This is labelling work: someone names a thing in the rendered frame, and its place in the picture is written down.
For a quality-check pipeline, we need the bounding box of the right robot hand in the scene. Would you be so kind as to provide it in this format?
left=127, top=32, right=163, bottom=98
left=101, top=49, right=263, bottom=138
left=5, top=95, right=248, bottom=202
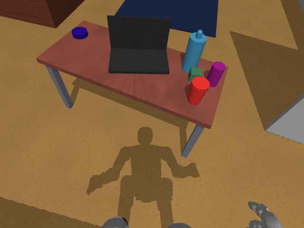
left=246, top=201, right=283, bottom=228

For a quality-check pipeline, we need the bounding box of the coffee table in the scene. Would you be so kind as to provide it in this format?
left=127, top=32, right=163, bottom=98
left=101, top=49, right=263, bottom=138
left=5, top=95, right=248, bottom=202
left=36, top=20, right=228, bottom=158

